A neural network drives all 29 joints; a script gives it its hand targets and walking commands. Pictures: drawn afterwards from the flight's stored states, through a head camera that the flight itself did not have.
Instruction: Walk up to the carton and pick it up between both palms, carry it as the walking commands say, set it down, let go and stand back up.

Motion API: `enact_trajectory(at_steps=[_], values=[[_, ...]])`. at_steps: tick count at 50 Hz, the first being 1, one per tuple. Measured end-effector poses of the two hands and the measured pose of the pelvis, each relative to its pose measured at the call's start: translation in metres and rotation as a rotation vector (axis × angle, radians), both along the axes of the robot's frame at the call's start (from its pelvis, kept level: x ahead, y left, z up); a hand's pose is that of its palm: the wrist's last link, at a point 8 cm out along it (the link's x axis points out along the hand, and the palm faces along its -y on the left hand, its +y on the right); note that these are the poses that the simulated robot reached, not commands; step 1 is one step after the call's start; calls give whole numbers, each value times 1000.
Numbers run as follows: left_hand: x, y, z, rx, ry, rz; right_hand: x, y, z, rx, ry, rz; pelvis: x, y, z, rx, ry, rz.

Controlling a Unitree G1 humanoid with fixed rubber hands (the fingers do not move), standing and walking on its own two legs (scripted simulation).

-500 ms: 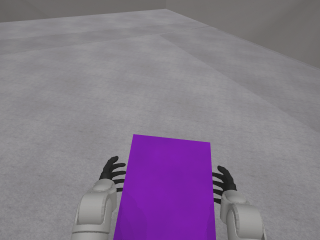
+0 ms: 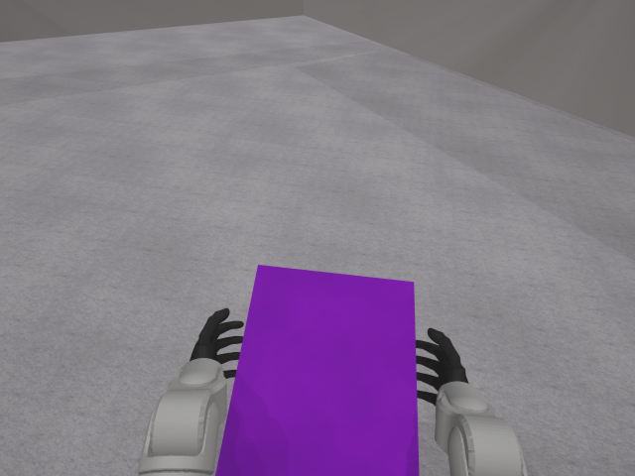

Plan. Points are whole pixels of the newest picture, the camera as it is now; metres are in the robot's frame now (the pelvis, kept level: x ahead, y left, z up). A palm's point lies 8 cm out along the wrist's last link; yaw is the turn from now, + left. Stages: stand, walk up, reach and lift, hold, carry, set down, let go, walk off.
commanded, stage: carry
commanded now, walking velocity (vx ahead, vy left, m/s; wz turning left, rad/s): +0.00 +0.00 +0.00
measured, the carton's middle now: (322, 388) +0.29 +0.00 -0.03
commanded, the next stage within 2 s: none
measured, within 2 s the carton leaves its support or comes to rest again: neither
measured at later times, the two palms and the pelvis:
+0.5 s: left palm (202, 459) +0.16 +0.13 +0.06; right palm out of the picture +0.14 -0.17 +0.05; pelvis -0.10 -0.02 +0.01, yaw -1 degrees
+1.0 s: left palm out of the picture +0.04 +0.08 +0.11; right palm out of the picture +0.08 -0.20 +0.10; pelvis -0.18 -0.09 +0.02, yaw +10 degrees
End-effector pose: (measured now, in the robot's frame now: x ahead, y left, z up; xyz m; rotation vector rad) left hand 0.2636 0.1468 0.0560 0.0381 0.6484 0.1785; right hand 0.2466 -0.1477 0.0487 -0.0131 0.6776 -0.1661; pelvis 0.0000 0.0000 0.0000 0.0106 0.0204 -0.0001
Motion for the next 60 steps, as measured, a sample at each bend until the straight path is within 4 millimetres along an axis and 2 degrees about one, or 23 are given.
enact_trajectory(at_steps=[4, 9, 15, 22, 29, 34, 38, 48, 56, 60], values=[[-20, -3, -9, 21, 38, 0, -14, -3, -14, 3, 36, 16, -21, -5, -2, 8, 4, 17], [-51, -2, -18, -7, 79, 2, -39, -5, -23, 10, 76, 28, -45, -8, 7, -7, -16, 23], [-73, -2, -16, -22, 44, 11, -63, -4, -11, -22, 42, 33, -70, -8, 13, 4, 8, 6], [-91, -14, -8, -15, 18, -20, -87, -17, -11, 4, 14, -1, -95, -12, 12, 29, -6, -22], [-115, -28, 21, -15, -38, -1, -121, -27, 13, 42, -37, -52, -116, -22, 9, 9, 2, -5], [-134, -36, 34, -26, -57, 11, -146, -33, 32, 37, -56, -68, -132, -29, 2, -12, 1, -1], [-156, -44, 41, -16, -20, 40, -161, -40, 38, 34, -14, -47, -144, -42, 4, -5, 21, 23], [-214, -64, 51, -11, 59, 157, -169, -58, 47, 1, 71, 64, -174, -88, 19, -27, 40, 165], [-231, -54, 53, -44, 8, 287, -158, -44, 60, -45, 26, 185, -187, -109, 16, -16, 78, 218], [-241, -57, 56, -56, 18, 315, -161, -46, 63, -46, 37, 210, -195, -118, 20, -2, 80, 224]])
